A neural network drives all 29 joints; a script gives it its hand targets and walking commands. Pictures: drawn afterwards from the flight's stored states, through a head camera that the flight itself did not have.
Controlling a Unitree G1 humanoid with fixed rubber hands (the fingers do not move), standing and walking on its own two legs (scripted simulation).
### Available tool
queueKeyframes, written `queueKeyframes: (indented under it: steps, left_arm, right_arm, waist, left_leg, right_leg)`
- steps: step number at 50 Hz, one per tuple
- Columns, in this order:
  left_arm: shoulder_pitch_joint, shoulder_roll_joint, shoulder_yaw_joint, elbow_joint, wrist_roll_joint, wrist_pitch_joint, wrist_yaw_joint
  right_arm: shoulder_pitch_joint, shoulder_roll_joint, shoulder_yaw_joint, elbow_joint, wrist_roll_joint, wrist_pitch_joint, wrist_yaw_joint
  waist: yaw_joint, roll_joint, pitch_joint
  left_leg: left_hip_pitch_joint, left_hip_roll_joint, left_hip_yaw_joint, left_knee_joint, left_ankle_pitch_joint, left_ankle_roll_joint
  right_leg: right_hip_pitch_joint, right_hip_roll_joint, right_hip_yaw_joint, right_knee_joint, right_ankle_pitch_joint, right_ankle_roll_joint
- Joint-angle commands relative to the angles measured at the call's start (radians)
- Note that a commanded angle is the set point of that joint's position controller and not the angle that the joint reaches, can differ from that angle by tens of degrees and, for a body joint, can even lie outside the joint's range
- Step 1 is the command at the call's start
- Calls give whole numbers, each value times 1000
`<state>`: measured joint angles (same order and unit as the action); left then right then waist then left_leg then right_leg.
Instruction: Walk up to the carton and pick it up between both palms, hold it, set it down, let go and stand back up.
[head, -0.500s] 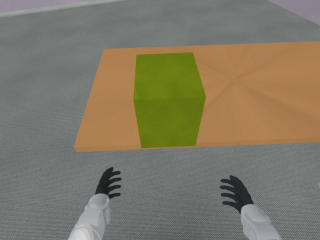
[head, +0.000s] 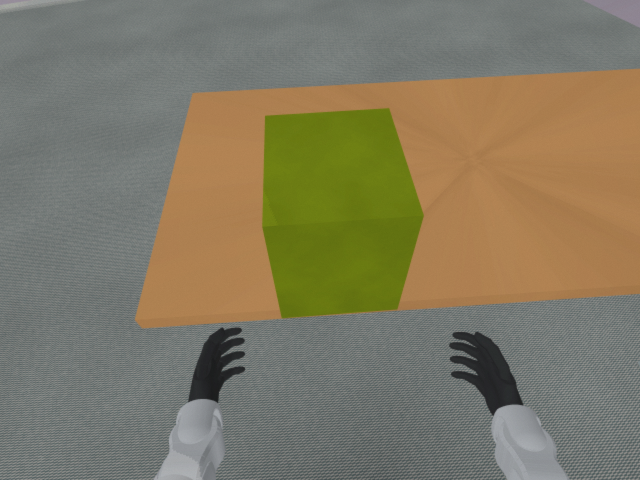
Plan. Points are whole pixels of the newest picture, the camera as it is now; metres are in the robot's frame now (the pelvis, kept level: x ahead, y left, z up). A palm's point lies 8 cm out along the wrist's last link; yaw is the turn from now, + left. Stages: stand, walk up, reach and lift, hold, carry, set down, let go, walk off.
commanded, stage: reach and lift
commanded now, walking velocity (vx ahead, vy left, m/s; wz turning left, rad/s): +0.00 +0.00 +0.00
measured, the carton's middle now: (333, 216) +0.51 -0.02 +0.00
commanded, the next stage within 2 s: none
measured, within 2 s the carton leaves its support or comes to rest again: neither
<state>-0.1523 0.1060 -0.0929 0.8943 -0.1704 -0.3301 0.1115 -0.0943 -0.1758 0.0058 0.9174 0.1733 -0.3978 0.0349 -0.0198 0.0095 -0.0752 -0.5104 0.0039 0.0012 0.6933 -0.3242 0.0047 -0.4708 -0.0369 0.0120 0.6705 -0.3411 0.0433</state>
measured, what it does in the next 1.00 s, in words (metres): stands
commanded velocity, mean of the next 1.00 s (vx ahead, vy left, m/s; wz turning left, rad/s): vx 0.00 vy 0.00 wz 0.00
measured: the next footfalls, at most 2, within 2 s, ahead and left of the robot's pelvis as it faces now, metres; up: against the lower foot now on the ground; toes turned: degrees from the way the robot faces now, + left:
none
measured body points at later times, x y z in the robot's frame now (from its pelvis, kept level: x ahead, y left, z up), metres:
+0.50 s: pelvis +0.00 -0.01 +0.00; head +0.05 +0.00 +0.45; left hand +0.33 +0.18 -0.03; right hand +0.32 -0.21 -0.03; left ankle +0.01 +0.11 -0.72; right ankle -0.01 -0.15 -0.72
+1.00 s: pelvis +0.01 -0.01 +0.03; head +0.04 -0.01 +0.47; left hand +0.40 +0.17 +0.05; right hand +0.38 -0.21 +0.05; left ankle +0.01 +0.11 -0.72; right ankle -0.01 -0.15 -0.72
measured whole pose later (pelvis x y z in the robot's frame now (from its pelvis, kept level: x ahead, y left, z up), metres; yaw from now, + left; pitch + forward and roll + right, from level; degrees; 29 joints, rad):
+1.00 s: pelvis +0.01 -0.01 +0.03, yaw +0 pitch +12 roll +0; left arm -0.59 0.19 -0.02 1.09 -0.23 -0.24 0.05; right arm -0.54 -0.18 0.01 1.02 0.20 -0.23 -0.05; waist -0.02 0.02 -0.16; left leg -0.42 0.01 -0.03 0.38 -0.16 -0.01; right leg -0.38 -0.02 0.02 0.34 -0.17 0.03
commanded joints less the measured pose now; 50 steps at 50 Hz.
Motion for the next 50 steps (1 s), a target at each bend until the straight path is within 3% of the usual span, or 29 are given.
queueKeyframes:
  steps: [1, 11, 17, 21, 25, 28, 33, 50]
  left_arm:
    - [-180, 90, 50, -119, 9, -84, -9]
    - [-332, 137, 42, -82, -48, -173, -32]
    - [-416, 158, 51, -28, -60, -196, -38]
    - [-460, 163, 55, -30, -57, -157, -37]
    - [-508, 160, 57, -88, -41, -113, -30]
    - [-540, 154, 65, -70, -26, -87, -28]
    - [-610, 150, 70, -1, -35, -47, -31]
    - [-827, 221, 114, 17, -53, 76, -65]
  right_arm:
    - [-207, -93, -8, -103, 17, -96, -8]
    - [-377, -84, -8, -36, 22, -179, -25]
    - [-485, -89, -27, 22, 16, -198, -35]
    - [-539, -97, -47, 20, 0, -150, -40]
    - [-583, -99, -54, -34, 6, -98, -43]
    - [-606, -100, -52, -19, 9, -63, -49]
    - [-643, -93, -45, 13, 9, 5, -60]
    - [-861, -127, -7, -82, 38, 155, -95]
  waist:
    - [6, -12, -265]
    - [-23, -26, -374]
    - [-24, -13, -438]
    - [-21, -7, -469]
    - [-18, 15, -495]
    - [-13, 33, -462]
    - [-12, 24, -398]
    - [1, 7, -525]
  left_leg:
    - [196, -40, -34, -48, 366, -22]
    - [122, -49, -37, -6, 348, -1]
    - [135, -49, -43, -6, 356, -5]
    - [219, -46, -42, -72, 359, -17]
    - [290, -46, -44, -133, 448, -39]
    - [323, -45, -44, -164, 460, -50]
    - [349, -37, -40, -212, 417, -44]
    - [462, -45, -21, -276, 592, -59]
  right_leg:
    - [59, 59, 0, -58, 286, -36]
    - [11, 56, 12, -21, 288, -21]
    - [-46, 58, 3, -35, 251, -19]
    - [-32, 63, -18, -109, 218, -21]
    - [39, 67, -20, -169, 300, -19]
    - [59, 69, -21, -211, 304, -21]
    - [59, 67, -23, -279, 247, -21]
    - [167, 79, -18, -368, 410, 1]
